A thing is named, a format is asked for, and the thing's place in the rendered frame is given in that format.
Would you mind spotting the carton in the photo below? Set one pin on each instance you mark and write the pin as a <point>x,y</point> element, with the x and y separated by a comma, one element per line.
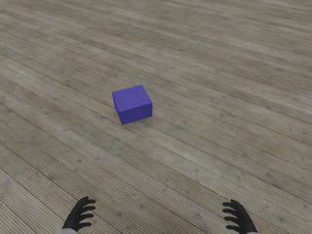
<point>132,104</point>

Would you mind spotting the robot right hand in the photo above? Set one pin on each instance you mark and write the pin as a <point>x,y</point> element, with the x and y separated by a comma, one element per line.
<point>243,219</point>

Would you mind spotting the robot left hand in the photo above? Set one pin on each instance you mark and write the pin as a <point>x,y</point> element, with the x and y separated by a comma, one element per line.
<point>75,216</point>

